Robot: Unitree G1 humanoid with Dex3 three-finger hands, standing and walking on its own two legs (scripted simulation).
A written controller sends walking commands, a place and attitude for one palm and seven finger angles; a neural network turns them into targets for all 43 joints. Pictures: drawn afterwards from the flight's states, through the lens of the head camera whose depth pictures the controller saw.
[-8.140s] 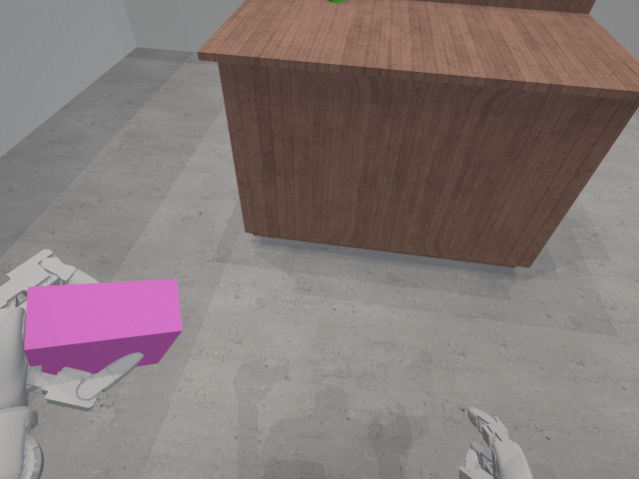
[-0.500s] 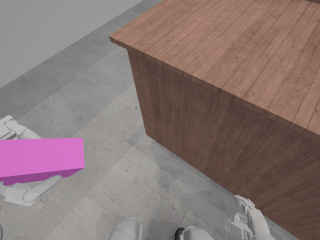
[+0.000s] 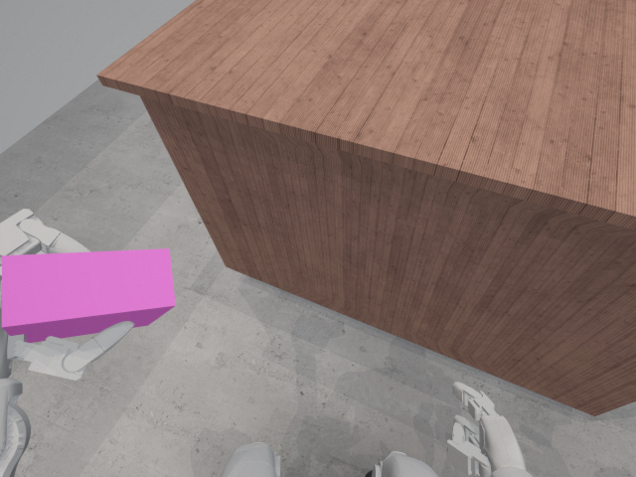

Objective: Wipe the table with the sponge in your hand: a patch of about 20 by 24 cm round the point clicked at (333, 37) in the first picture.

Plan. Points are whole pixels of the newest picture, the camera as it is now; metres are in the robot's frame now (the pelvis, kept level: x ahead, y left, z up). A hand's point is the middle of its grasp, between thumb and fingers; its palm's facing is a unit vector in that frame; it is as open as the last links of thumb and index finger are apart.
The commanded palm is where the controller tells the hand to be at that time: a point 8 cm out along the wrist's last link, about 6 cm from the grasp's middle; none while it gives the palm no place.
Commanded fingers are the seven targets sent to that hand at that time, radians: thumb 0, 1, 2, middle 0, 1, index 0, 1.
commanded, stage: turn to face it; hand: left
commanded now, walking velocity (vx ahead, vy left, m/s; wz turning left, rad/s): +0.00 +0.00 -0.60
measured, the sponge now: (113, 296) +0.24 +0.21 +0.16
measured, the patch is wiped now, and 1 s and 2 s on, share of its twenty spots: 0.00 0.00 0.00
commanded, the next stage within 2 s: take the last steps up to it in 1.14 s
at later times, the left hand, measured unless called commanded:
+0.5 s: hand (157, 306) +0.22 +0.15 +0.19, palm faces +0.12 -0.88 -0.46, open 9.3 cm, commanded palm +0.19 +0.20 +0.20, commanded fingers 0.00 0.10 1.30 -1.20 -1.60 -1.20 -1.60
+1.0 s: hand (307, 336) +0.20 +0.03 +0.19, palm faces -0.19 -0.83 -0.52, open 9.3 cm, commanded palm +0.18 +0.10 +0.20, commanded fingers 0.00 0.10 1.30 -1.20 -1.60 -1.20 -1.60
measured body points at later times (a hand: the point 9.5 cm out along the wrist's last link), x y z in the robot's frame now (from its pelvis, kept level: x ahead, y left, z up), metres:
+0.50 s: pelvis -0.06 -0.01 +0.02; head -0.02 -0.03 +0.47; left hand +0.21 +0.20 +0.21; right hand +0.05 -0.29 -0.07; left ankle -0.02 +0.13 -0.71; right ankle -0.05 -0.10 -0.67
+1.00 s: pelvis -0.11 -0.04 +0.02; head -0.06 -0.06 +0.46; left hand +0.21 +0.07 +0.22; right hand -0.13 -0.35 -0.07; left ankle -0.04 +0.07 -0.71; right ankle -0.09 -0.14 -0.71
